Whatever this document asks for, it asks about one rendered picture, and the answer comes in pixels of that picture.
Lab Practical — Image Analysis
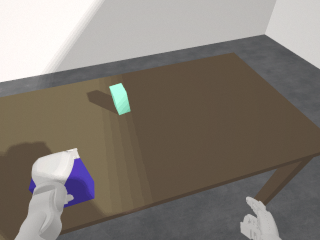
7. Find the robot left forearm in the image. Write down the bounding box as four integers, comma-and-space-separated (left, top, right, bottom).
14, 181, 66, 240

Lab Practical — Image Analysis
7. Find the left robot hand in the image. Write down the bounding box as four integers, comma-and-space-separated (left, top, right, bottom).
31, 148, 80, 205

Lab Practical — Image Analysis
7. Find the table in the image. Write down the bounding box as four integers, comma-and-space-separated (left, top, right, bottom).
0, 52, 320, 240

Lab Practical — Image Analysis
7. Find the sponge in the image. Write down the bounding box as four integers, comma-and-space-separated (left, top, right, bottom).
28, 158, 95, 208

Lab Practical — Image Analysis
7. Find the right robot hand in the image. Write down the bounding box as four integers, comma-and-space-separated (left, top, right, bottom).
240, 196, 279, 240

